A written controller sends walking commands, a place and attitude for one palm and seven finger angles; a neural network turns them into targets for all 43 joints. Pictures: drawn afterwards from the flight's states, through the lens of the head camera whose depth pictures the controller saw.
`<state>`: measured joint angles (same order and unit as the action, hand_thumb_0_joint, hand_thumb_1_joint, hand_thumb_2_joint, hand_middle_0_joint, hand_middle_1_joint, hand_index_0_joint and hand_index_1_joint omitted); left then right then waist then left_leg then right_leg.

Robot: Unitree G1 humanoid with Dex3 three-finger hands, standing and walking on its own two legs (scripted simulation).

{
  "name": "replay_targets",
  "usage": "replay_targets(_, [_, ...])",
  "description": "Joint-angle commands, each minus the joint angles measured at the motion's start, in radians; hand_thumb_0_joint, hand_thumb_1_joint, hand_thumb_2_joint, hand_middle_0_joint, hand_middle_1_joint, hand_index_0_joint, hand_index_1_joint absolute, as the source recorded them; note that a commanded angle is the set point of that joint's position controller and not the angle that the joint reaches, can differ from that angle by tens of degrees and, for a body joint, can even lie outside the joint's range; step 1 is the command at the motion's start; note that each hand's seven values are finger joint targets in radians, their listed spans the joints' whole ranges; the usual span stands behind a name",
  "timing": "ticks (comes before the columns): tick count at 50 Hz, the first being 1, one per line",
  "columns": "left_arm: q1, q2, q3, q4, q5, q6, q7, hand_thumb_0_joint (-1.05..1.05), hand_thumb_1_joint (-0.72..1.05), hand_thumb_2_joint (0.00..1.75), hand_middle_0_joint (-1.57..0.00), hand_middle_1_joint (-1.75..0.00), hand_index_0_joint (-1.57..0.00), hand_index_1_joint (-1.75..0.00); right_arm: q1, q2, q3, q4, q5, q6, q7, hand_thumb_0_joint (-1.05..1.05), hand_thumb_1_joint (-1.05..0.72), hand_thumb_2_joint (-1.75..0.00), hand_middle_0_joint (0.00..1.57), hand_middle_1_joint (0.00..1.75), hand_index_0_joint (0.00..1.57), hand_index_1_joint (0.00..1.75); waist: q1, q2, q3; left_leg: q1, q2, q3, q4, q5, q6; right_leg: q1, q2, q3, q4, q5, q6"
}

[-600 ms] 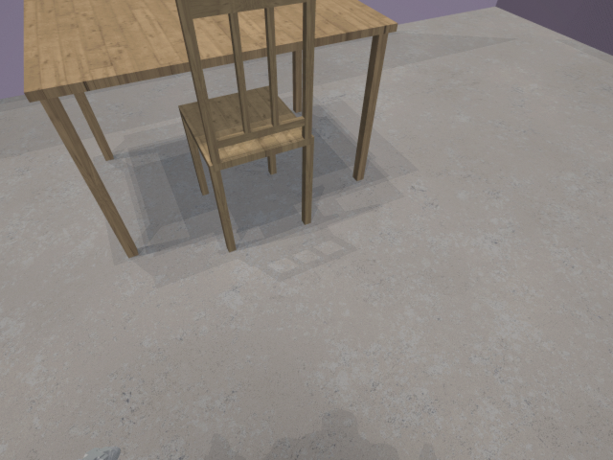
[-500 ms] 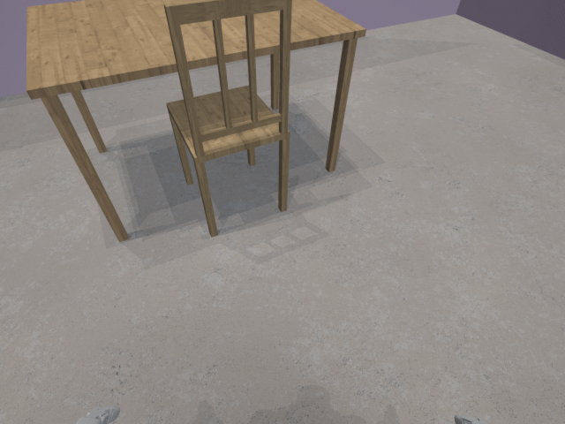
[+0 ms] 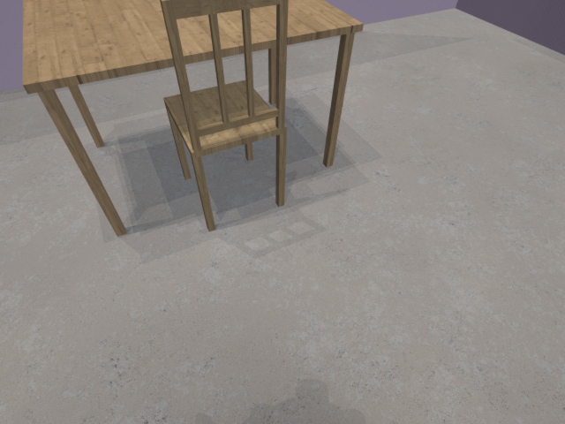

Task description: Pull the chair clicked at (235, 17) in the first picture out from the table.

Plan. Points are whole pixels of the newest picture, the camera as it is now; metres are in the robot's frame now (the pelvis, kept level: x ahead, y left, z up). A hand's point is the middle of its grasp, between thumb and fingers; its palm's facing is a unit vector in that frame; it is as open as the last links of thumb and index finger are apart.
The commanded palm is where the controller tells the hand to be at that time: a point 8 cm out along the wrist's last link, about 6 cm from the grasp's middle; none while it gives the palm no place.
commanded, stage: stand and wait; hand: left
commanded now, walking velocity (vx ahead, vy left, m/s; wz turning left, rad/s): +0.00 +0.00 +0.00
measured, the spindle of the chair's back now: (219, 73) +1.10 +0.27 -0.05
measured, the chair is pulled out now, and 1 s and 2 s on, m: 0.00 0.00 0.00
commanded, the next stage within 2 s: look at it before walking up in 0.22 s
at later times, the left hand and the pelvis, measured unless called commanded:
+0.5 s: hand out of the picture +0.07 +0.24 -0.15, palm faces -0.03 -0.95 -0.32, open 7.3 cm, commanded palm none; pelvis -0.01 +0.00 +0.00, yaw +0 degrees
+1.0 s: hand out of the picture +0.06 +0.25 -0.16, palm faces -0.03 -0.94 -0.33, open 7.3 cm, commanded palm none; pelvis -0.01 +0.00 +0.00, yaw -1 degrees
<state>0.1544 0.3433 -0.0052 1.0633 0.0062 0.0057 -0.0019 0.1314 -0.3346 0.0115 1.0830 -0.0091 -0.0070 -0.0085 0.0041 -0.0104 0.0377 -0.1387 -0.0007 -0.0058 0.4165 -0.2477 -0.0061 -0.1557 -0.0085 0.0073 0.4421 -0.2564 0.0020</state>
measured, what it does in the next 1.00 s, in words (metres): stands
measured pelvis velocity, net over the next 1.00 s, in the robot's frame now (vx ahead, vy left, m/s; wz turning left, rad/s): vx -0.01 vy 0.00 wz -0.01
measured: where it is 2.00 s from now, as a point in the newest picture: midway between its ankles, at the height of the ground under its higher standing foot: (303, 411)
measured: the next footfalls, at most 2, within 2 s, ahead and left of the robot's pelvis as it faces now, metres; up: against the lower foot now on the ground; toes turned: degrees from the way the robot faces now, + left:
left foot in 1.78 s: +0.40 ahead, +0.03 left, +0.00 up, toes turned -16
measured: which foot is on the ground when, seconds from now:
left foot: down 0.00-1.00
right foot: down 0.00-1.00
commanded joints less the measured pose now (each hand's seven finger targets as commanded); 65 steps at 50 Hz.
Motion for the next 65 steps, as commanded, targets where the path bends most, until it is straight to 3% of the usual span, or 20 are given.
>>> replay_targets(1, [-0.059,0.201,0.041,-0.064,0.002,-0.028,0.017,0.00,0.90,0.90,-0.20,-0.30,-0.20,-0.30,-0.068,-0.200,-0.045,-0.062,0.000,-0.024,-0.009,0.00,-0.90,-0.90,0.20,0.30,0.20,0.30,-0.003,-0.003,-0.086,0.011,0.112,-0.077,-0.062,0.198,0.041,0.020,-0.109,0.097,-0.076,0.216,-0.037])
replay_targets(18, [-0.065,0.201,0.036,-0.050,0.004,-0.028,0.014,0.00,0.90,0.90,-0.20,-0.30,-0.20,-0.30,-0.061,-0.201,-0.042,-0.036,-0.001,-0.023,-0.004,0.00,-0.90,-0.90,0.20,0.30,0.20,0.30,-0.002,0.005,-0.048,-0.002,0.113,-0.086,-0.095,0.134,0.035,-0.014,-0.107,0.110,-0.117,0.119,-0.034])
replay_targets(47, [-0.048,0.200,0.034,-0.039,0.005,-0.031,0.014,0.00,0.90,0.90,-0.20,-0.30,-0.20,-0.30,-0.061,-0.202,-0.042,-0.029,0.001,-0.024,-0.003,0.00,-0.90,-0.90,0.20,0.30,0.20,0.30,-0.004,0.014,-0.060,0.024,0.120,-0.085,-0.107,0.164,0.034,-0.003,-0.107,0.110,-0.125,0.162,-0.031])
replay_targets(49, [0.012,0.093,0.015,-0.016,0.005,-0.009,0.015,0.00,0.90,0.90,-0.20,-0.30,-0.20,-0.30,-0.001,-0.094,-0.020,-0.007,-0.007,-0.009,-0.001,0.00,-0.90,-0.90,0.20,0.30,0.20,0.30,-0.005,0.015,-0.062,0.030,0.116,-0.046,-0.079,0.051,0.016,-0.026,-0.093,0.115,-0.114,0.039,-0.021])
replay_targets(51, [0.041,0.089,0.023,-0.028,0.011,0.008,0.006,0.00,0.90,0.90,-0.20,-0.30,-0.20,-0.30,0.038,-0.089,-0.028,-0.014,-0.012,0.002,-0.001,0.00,-0.90,-0.90,0.20,0.30,0.20,0.30,-0.006,0.011,-0.014,-0.007,0.118,-0.035,-0.069,-0.163,0.022,-0.095,-0.069,0.140,-0.105,-0.167,-0.033])
replay_targets(53, [0.057,0.089,0.036,-0.057,0.015,0.015,-0.006,0.00,0.90,0.90,-0.20,-0.30,-0.20,-0.30,0.051,-0.110,-0.044,-0.036,-0.014,0.005,-0.001,0.00,-0.90,-0.90,0.20,0.30,0.20,0.30,-0.005,0.035,0.068,-0.052,0.140,-0.057,-0.086,-0.314,0.040,-0.184,-0.036,0.151,-0.067,-0.266,-0.046])
replay_targets(55, [0.079,0.076,0.046,-0.089,0.017,0.012,-0.016,0.00,0.90,0.90,-0.20,-0.30,-0.20,-0.30,0.080,-0.134,-0.062,-0.061,-0.013,0.002,-0.002,0.00,-0.90,-0.90,0.20,0.30,0.20,0.30,-0.012,0.073,0.091,-0.034,0.189,-0.106,-0.104,-0.401,0.072,-0.269,0.005,0.128,0.031,-0.285,-0.049])
replay_targets(57, [0.075,0.026,0.053,-0.120,0.016,0.001,-0.024,0.00,0.90,0.90,-0.20,-0.30,-0.20,-0.30,0.130,-0.161,-0.083,-0.071,-0.011,-0.013,-0.007,0.00,-0.90,-0.90,0.20,0.30,0.20,0.30,-0.029,0.179,0.081,0.026,0.316,-0.222,-0.180,-0.391,0.143,-0.346,0.056,0.010,0.257,-0.188,-0.031])
replay_targets(58, [0.042,0.009,0.057,-0.143,0.016,-0.004,-0.028,0.00,0.90,0.90,-0.20,-0.30,-0.20,-0.30,0.154,-0.157,-0.090,-0.072,-0.011,-0.024,-0.008,0.00,-0.90,-0.90,0.20,0.30,0.20,0.30,-0.043,0.196,0.079,0.072,0.366,-0.233,-0.197,-0.279,0.181,-0.401,0.022,-0.022,0.343,-0.224,-0.020])
replay_targets(59, [0.018,0.002,0.061,-0.160,0.015,-0.010,-0.032,0.00,0.90,0.90,-0.20,-0.30,-0.20,-0.30,0.166,-0.142,-0.090,-0.074,-0.013,-0.031,-0.008,0.00,-0.90,-0.90,0.20,0.30,0.20,0.30,-0.048,0.178,0.079,0.090,0.383,-0.205,-0.182,-0.157,0.195,-0.418,-0.014,-0.021,0.360,-0.259,-0.017])
replay_targets(61, [0.044,-0.026,0.067,-0.162,0.014,-0.016,-0.040,0.00,0.90,0.90,-0.20,-0.30,-0.20,-0.30,0.148,-0.120,-0.088,-0.082,-0.018,-0.036,-0.009,0.00,-0.90,-0.90,0.20,0.30,0.20,0.30,-0.021,0.153,0.071,0.055,0.371,-0.101,-0.119,0.005,0.172,-0.338,-0.037,-0.054,0.309,-0.239,-0.016])
replay_targets(62, [0.105,-0.041,0.070,-0.143,0.014,-0.018,-0.043,0.00,0.90,0.90,-0.20,-0.30,-0.20,-0.30,0.118,-0.111,-0.088,-0.087,-0.018,-0.037,-0.010,0.00,-0.90,-0.90,0.20,0.30,0.20,0.30,0.012,0.156,0.053,0.003,0.340,-0.020,-0.051,0.042,0.138,-0.225,-0.030,-0.082,0.233,-0.177,-0.018])
replay_targets(63, [0.211,-0.043,0.075,-0.107,0.017,-0.023,-0.043,0.00,0.90,0.90,-0.20,-0.30,-0.20,-0.30,0.095,-0.102,-0.087,-0.090,-0.017,-0.036,-0.009,0.00,-0.90,-0.90,0.20,0.30,0.20,0.30,0.060,0.109,0.011,-0.074,0.285,0.064,0.100,0.034,0.095,-0.057,0.003,-0.120,0.126,-0.072,-0.026])
replay_targets(64, [0.353,0.022,0.090,-0.063,0.022,-0.037,-0.034,0.00,0.90,0.90,-0.20,-0.30,-0.20,-0.30,0.083,-0.062,-0.079,-0.112,-0.006,-0.036,-0.001,0.00,-0.90,-0.90,0.20,0.30,0.20,0.30,0.122,-0.085,-0.042,-0.243,0.196,0.170,0.400,0.004,0.037,0.160,-0.068,0.033,-0.026,-0.089,-0.067])
replay_targets(65, [0.475,0.154,0.119,-0.036,0.018,-0.055,-0.012,0.00,0.90,0.90,-0.20,-0.30,-0.20,-0.30,0.036,0.021,-0.057,-0.173,0.001,-0.043,0.012,0.00,-0.90,-0.90,0.20,0.30,0.20,0.30,0.152,-0.405,-0.057,-0.574,0.053,0.209,0.732,-0.327,-0.023,0.299,-0.361,0.554,-0.207,-0.035,-0.185])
